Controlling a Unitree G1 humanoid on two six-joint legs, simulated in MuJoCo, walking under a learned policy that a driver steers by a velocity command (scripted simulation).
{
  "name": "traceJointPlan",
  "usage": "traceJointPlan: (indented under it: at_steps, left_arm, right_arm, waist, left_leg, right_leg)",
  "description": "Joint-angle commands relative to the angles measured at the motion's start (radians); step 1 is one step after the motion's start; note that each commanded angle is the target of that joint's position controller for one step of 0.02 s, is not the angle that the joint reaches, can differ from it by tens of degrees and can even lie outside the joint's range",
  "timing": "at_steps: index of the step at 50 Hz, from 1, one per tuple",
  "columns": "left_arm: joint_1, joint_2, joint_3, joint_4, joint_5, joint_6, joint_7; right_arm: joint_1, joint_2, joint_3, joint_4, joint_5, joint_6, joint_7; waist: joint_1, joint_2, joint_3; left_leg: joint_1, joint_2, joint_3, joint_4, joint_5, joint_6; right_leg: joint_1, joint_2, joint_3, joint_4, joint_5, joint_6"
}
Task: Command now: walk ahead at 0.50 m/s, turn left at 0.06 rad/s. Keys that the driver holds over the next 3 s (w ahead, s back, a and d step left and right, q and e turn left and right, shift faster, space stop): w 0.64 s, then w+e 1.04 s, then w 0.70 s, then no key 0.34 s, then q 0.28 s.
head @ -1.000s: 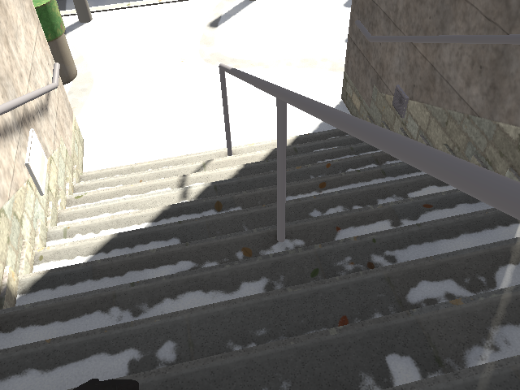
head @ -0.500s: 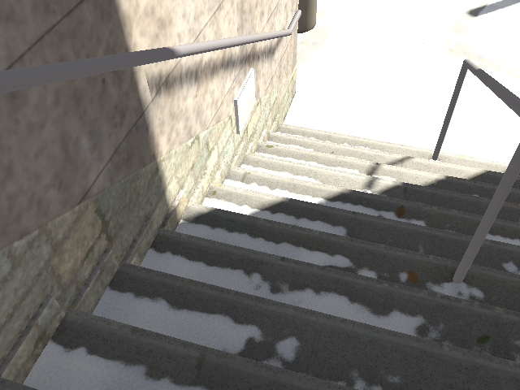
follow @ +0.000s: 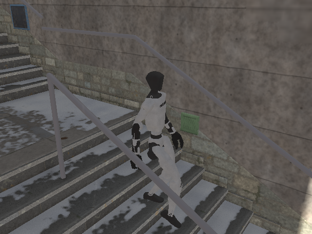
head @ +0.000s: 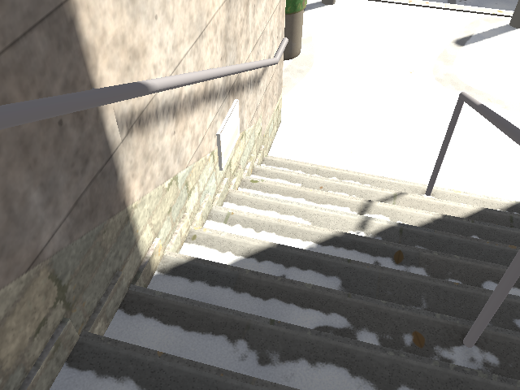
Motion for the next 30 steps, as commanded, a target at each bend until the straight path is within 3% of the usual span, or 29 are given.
traceJointPlan:
  at_steps: [1, 2, 4, 6, 7, 8, 9, 10, 11, 12, 13, 14, 15, 16, 17, 18, 19, 20, 21, 22, 23, 24, 25, 28, 29, 30]
  left_arm:
    - [-0.148, 0.025, -0.006, -0.091, -0.007, -0.015, -0.002]
    - [-0.188, 0.025, -0.01, -0.108, -0.016, -0.023, -0.003]
    - [-0.203, 0.019, -0.017, -0.126, -0.048, -0.036, -0.004]
    - [-0.127, 0.039, -0.014, -0.095, -0.063, -0.047, 0.003]
    - [-0.032, 0.053, -0.008, -0.055, -0.067, -0.048, 0.009]
    - [0.116, 0.059, -0.002, 0.008, -0.056, -0.051, 0.013]
    - [0.365, 0.104, 0.016, 0.086, -0.044, -0.04, 0.015]
    - [0.467, 0.177, 0.024, 0.116, -0.043, -0.033, 0.01]
    - [0.512, 0.164, 0.018, 0.104, -0.07, -0.033, -0.011]
    - [0.483, 0.23, 0.037, 0.103, -0.081, -0.032, 0.0]
    - [0.381, 0.144, 0.015, 0.084, -0.073, -0.027, 0.018]
    - [0.309, 0.112, -0.006, 0.061, -0.05, -0.034, 0.024]
    - [0.308, 0.092, -0.016, 0.077, -0.025, -0.04, 0.022]
    - [0.32, 0.045, -0.032, 0.099, -0.024, -0.053, 0.022]
    - [0.258, 0.041, -0.041, 0.084, -0.029, -0.067, 0.017]
    - [0.185, 0.048, -0.043, 0.064, -0.041, -0.084, 0.021]
    - [0.186, 0.086, -0.036, 0.064, -0.048, -0.091, 0.025]
    - [0.23, 0.115, -0.024, 0.082, -0.056, -0.088, 0.029]
    - [0.255, 0.133, -0.014, 0.083, -0.049, -0.092, 0.028]
    - [0.279, 0.102, -0.021, 0.078, -0.062, -0.089, 0.031]
    - [0.343, 0.069, -0.023, 0.107, -0.072, -0.09, 0.042]
    - [0.349, 0.056, -0.029, 0.099, -0.069, -0.087, 0.045]
    - [0.379, 0.055, -0.031, 0.102, -0.062, -0.086, 0.046]
    - [0.376, 0.069, -0.022, 0.072, -0.042, -0.09, 0.057]
    - [0.391, 0.075, -0.021, 0.075, -0.023, -0.085, 0.05]
    - [0.404, 0.066, -0.025, 0.076, -0.02, -0.075, 0.044]
  right_arm:
    - [0.021, -0.104, -0.006, -0.062, -0.011, -0.006, -0.006]
    - [0.043, -0.112, -0.006, -0.064, -0.025, -0.002, -0.011]
    - [0.052, -0.119, -0.007, -0.058, -0.038, 0.007, -0.023]
    - [0.071, -0.124, -0.005, -0.047, -0.049, 0.012, -0.037]
    - [0.085, -0.117, -0.002, -0.035, -0.05, 0.016, -0.038]
    - [0.101, -0.12, -0.001, -0.03, -0.038, 0.015, -0.031]
    - [0.065, -0.13, -0.01, -0.024, -0.025, 0.008, -0.013]
    - [0.173, -0.059, -0.017, -0.041, 0.025, -0.01, -0.005]
    - [0.182, -0.111, -0.014, -0.06, 0.034, -0.006, -0.025]
    - [0.041, -0.134, -0.016, -0.134, 0.031, -0.004, -0.029]
    - [-0.111, -0.149, -0.028, -0.149, -0.006, 0.005, -0.028]
    - [-0.181, -0.145, -0.029, -0.165, -0.022, 0.018, -0.022]
    - [-0.16, -0.108, -0.024, -0.145, -0.032, 0.038, -0.015]
    - [-0.153, -0.075, -0.021, -0.126, -0.032, 0.05, -0.01]
    - [-0.122, -0.069, -0.023, -0.115, -0.018, 0.054, 0.003]
    - [-0.176, -0.061, -0.015, -0.142, -0.014, 0.051, 0.02]
    - [-0.204, -0.059, -0.02, -0.14, -0.039, 0.05, 0.034]
    - [-0.181, -0.031, -0.009, -0.11, -0.059, 0.055, 0.039]
    - [-0.1, -0.042, -0.016, -0.064, -0.048, 0.056, 0.041]
    - [-0.138, -0.065, -0.022, -0.076, -0.04, 0.059, 0.039]
    - [-0.248, -0.08, -0.028, -0.103, -0.041, 0.046, 0.041]
    - [-0.338, -0.1, -0.035, -0.126, -0.027, 0.033, 0.045]
    - [-0.403, -0.094, -0.033, -0.134, -0.033, 0.024, 0.05]
    - [-0.518, -0.078, -0.025, -0.16, -0.029, 0.011, 0.052]
    - [-0.538, -0.066, -0.021, -0.167, -0.031, 0.017, 0.056]
    - [-0.577, -0.048, -0.013, -0.189, -0.024, 0.02, 0.063]
  waist:
    - [-0.039, 0.066, 0.152]
    - [-0.07, 0.039, 0.173]
    - [-0.089, 0.056, 0.195]
    - [-0.088, 0.036, 0.201]
    - [-0.06, 0.016, 0.166]
    - [-0.006, -0.042, 0.105]
    - [0.115, -0.049, -0.021]
    - [0.075, -0.263, -0.198]
    - [0.131, -0.139, -0.309]
    - [0.167, -0.214, -0.305]
    - [0.139, -0.062, -0.091]
    - [0.109, -0.001, 0.031]
    - [0.065, -0.006, 0.092]
    - [0.027, 0.025, 0.135]
    - [-0.035, 0.023, 0.142]
    - [-0.07, -0.021, 0.17]
    - [-0.065, -0.089, 0.151]
    - [-0.055, -0.127, 0.09]
    - [-0.07, -0.144, 0.031]
    - [-0.061, -0.079, 0.046]
    - [-0.024, -0.036, 0.082]
    - [0.009, -0.009, 0.105]
    - [0.044, -0.029, 0.119]
    - [0.097, 0.004, 0.146]
    - [0.122, 0.015, 0.157]
    - [0.152, -0.001, 0.178]
  left_leg:
    - [-0.147, 0.229, -0.296, -0.183, 0.273, 0.136]
    - [-0.128, 0.224, -0.3, -0.152, 0.296, 0.134]
    - [-0.054, 0.22, -0.307, -0.068, 0.37, 0.135]
    - [0.006, 0.216, -0.307, 0.047, 0.484, 0.137]
    - [0.034, 0.207, -0.28, 0.171, 0.577, 0.137]
    - [0.005, 0.168, -0.216, 0.349, 0.599, 0.126]
    - [-0.231, 0.109, -0.148, 0.658, 0.449, 0.1]
    - [-0.564, -0.007, -0.099, 1.12, -0.313, 0.037]
    - [-0.726, 0.032, -0.1, 1.325, -0.312, 0.042]
    - [-0.912, 0.024, -0.061, 1.356, -0.197, 0.019]
    - [-0.995, 0.082, -0.029, 1.229, -0.06, 0.001]
    - [-0.927, 0.124, -0.099, 1.058, 0.07, -0.004]
    - [-0.826, 0.136, -0.104, 1.003, 0.082, -0.007]
    - [-0.792, 0.142, -0.154, 0.934, 0.175, -0.002]
    - [-0.719, 0.163, -0.162, 0.717, 0.313, -0.009]
    - [-0.551, 0.157, -0.11, 0.433, 0.456, -0.037]
    - [-0.463, 0.161, -0.065, 0.276, 0.568, -0.053]
    - [-0.388, 0.161, -0.031, 0.278, 0.628, -0.058]
    - [-0.357, 0.166, -0.037, 0.341, 0.762, -0.05]
    - [-0.403, 0.174, -0.046, 0.325, 0.745, -0.05]
    - [-0.562, 0.208, -0.121, 0.236, 0.842, -0.04]
    - [-0.645, 0.206, -0.115, 0.105, 0.912, -0.041]
    - [-0.667, 0.207, -0.108, 0.054, 0.935, -0.045]
    - [-0.536, 0.198, -0.066, -0.117, 1.079, -0.074]
    - [-0.502, 0.19, -0.054, -0.164, 1.061, -0.07]
    - [-0.465, 0.183, -0.033, -0.235, 1.017, -0.07]
  right_leg:
    - [0.051, 0.036, -0.039, -0.105, -0.021, 0.007]
    - [0.057, 0.039, -0.041, -0.161, -0.04, 0.011]
    - [0.088, 0.017, -0.024, -0.318, -0.07, 0.006]
    - [0.186, -0.004, -0.02, -0.463, -0.121, -0.011]
    - [0.278, -0.008, -0.043, -0.516, -0.145, -0.022]
    - [0.46, 0.026, -0.11, -0.57, -0.11, -0.029]
    - [0.822, 0.03, -0.144, -0.36, -0.026, -0.038]
    - [1.184, -0.211, 0.109, -0.049, 0.325, -0.14]
    - [1.265, -0.306, 0.23, 0.001, 0.303, -0.176]
    - [1.219, -0.421, 0.442, -0.246, -0.244, -0.312]
    - [1.0, -0.357, 0.423, -0.393, -0.526, -0.286]
    - [0.768, -0.33, 0.37, -0.414, -0.581, -0.258]
    - [0.561, -0.306, 0.371, -0.39, -0.496, -0.25]
    - [0.438, -0.248, 0.304, -0.343, -0.415, -0.21]
    - [0.332, -0.187, 0.225, -0.369, -0.417, -0.163]
    - [0.147, -0.11, 0.13, -0.455, -0.398, -0.137]
    - [0.129, -0.096, 0.111, -0.467, -0.345, -0.159]
    - [0.176, -0.104, 0.106, -0.445, -0.188, -0.168]
    - [0.234, -0.116, 0.108, -0.391, -0.137, -0.163]
    - [0.276, -0.123, 0.123, -0.382, -0.145, -0.16]
    - [0.424, -0.127, 0.172, -0.349, -0.292, -0.159]
    - [0.495, -0.097, 0.168, -0.314, -0.477, -0.161]
    - [0.528, -0.1, 0.188, -0.297, -0.543, -0.17]
    - [0.448, -0.076, 0.17, -0.233, -0.735, -0.171]
    - [0.442, -0.074, 0.176, -0.212, -0.719, -0.174]
    - [0.437, -0.059, 0.16, -0.19, -0.686, -0.17]
Next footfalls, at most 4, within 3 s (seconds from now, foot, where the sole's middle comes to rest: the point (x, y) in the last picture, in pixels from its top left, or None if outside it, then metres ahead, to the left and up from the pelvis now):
0.18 right None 0.24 -0.12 -0.89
0.76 left None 0.60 0.08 -1.04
1.34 right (307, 359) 0.83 -0.17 -1.20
1.94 left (284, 299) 1.19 -0.12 -1.35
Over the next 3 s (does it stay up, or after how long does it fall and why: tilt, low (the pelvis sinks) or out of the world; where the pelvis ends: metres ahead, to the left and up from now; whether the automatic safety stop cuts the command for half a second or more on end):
stays up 1.39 -0.37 -0.76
